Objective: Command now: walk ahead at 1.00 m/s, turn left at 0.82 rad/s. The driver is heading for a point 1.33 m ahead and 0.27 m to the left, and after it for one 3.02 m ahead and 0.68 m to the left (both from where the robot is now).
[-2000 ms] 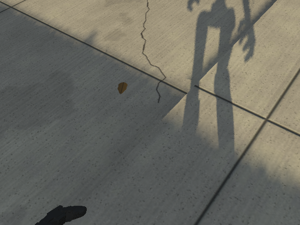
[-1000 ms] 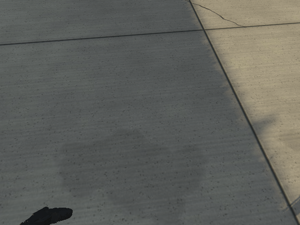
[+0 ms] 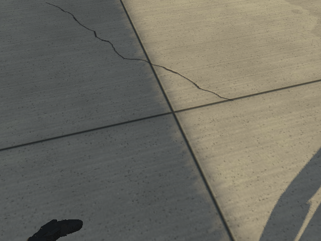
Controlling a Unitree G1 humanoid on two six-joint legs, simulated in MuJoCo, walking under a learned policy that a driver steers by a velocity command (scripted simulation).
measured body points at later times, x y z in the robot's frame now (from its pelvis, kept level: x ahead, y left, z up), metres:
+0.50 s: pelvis +0.42 +0.12 +0.00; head +0.43 +0.13 +0.45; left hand +0.49 +0.42 -0.07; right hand +0.60 -0.10 -0.10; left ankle +0.43 +0.15 -0.72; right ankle +0.49 -0.07 -0.63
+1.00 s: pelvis +0.89 +0.26 +0.01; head +0.90 +0.27 +0.46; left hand +0.84 +0.53 -0.11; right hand +1.14 +0.08 -0.06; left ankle +0.85 +0.43 -0.64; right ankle +0.91 +0.23 -0.72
